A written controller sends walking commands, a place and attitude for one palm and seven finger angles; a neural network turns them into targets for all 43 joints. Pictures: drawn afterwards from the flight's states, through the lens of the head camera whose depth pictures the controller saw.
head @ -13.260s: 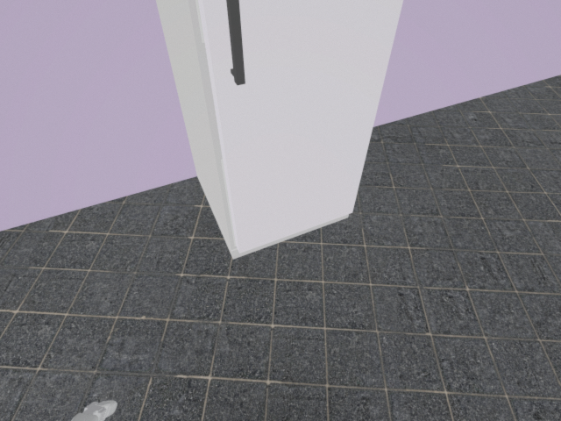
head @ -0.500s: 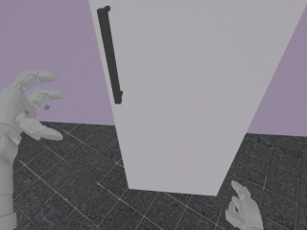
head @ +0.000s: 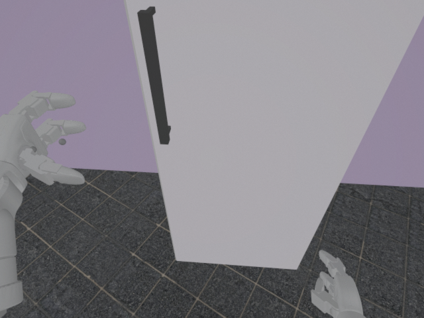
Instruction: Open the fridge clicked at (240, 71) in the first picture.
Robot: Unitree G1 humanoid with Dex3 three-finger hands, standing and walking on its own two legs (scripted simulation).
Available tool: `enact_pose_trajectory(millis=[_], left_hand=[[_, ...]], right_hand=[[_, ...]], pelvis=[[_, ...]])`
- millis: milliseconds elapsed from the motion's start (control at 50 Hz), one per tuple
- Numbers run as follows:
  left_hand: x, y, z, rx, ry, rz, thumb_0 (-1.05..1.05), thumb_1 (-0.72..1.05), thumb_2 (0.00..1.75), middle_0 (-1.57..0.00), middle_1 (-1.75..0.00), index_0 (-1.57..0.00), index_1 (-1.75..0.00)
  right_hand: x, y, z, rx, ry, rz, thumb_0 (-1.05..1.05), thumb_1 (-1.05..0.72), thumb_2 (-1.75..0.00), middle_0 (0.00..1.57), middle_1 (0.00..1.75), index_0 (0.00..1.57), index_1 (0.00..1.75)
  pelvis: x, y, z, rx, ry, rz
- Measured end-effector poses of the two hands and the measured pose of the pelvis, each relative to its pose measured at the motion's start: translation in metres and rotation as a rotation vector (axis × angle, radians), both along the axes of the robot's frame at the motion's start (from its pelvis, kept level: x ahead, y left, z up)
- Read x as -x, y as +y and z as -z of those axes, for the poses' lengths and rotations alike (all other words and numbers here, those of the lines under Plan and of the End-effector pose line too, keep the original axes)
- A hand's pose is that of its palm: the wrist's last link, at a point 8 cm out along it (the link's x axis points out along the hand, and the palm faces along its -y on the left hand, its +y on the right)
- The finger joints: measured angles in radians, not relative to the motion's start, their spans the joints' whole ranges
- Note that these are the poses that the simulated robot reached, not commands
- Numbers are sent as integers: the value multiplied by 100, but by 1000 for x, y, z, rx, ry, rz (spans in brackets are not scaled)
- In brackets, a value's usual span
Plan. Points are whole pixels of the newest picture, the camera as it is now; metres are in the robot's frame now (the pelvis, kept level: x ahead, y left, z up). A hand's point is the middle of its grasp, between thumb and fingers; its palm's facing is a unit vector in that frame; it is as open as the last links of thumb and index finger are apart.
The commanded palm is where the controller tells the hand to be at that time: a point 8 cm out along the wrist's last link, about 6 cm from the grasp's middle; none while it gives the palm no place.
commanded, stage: raise the hand to about handle height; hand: left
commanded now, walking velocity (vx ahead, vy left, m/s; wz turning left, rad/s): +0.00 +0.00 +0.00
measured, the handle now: (158, 83) +0.51 +0.20 +0.22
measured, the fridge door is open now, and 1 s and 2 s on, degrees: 0 0 0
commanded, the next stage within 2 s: move the hooked fingers beside the handle in 0.04 s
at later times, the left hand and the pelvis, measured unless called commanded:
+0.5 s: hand (78, 133) +0.30 +0.27 +0.23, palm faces +0.13 -0.99 -0.03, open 14.0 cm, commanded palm +0.28 +0.32 +0.23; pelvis +0.00 +0.00 +0.00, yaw +0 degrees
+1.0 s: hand (103, 118) +0.37 +0.26 +0.22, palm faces +0.14 -0.99 -0.02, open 14.0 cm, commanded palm +0.34 +0.31 +0.23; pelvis +0.01 -0.01 +0.00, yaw -1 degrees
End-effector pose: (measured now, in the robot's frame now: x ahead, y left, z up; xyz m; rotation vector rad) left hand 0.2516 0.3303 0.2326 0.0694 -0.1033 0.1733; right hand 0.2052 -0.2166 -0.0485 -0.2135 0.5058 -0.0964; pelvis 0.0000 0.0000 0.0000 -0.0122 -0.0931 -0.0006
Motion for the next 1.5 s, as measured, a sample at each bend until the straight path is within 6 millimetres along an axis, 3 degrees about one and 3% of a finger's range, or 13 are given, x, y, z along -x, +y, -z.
enact_pose_trajectory(millis=[160, 320, 480, 800, 1200, 1280, 1420, 1500], left_hand=[[1, 1, 1, 19, 28, 39, -2, -51, 30, -30, -120, -30, -120], [-3, 0, 7, 34, 35, 9, -2, -51, 30, -30, -120, -30, -120], [-23, -12, 1, 32, 16, 42, -2, -51, 30, -30, -120, -30, -120], [-57, -14, 9, 50, 49, 29, -2, -51, 30, -30, -120, -30, -120], [-115, -23, 17, 82, 105, 29, -2, -50, 30, -30, -120, -30, -120], [-124, -22, 19, 63, 113, 14, -2, -50, 30, -30, -120, -30, -120], [-137, -39, 10, 62, 71, 71, -2, -50, 30, -30, -120, -30, -120], [-146, -36, 17, 99, 123, 52, -2, -50, 30, -30, -120, -30, -120]], right_hand=[[-4, 10, 0, -24, -4, -17, 2, -90, -90, 20, 30, 20, 30], [-3, 6, -1, -5, -1, -22, 2, -90, -90, 20, 30, 20, 30], [7, -6, 2, 7, 15, 11, 2, -90, -90, 20, 30, 20, 30], [36, -37, 18, 24, 107, 101, 2, -90, -90, 20, 30, 20, 30], [46, -46, 30, 16, 184, 155, 1, -90, -90, 20, 30, 20, 30], [50, -50, 32, 23, 207, 169, 1, -90, -90, 20, 30, 20, 30], [53, -52, 36, 22, 236, 184, 1, -90, -90, 20, 30, 20, 30], [56, -54, 38, 17, 247, 201, 1, -90, -90, 20, 30, 20, 30]], pelvis=[[-1, 2, -1, -2, 8, -2], [2, 0, 0, 2, 3, -11], [4, -4, 0, 2, 7, -8], [-3, -9, 0, -1, 36, 5], [-18, -10, 1, -7, 90, 19], [-21, -10, 1, -5, 97, 20], [-25, -9, 1, -7, 104, 21], [-27, -10, 1, -10, 114, 25]])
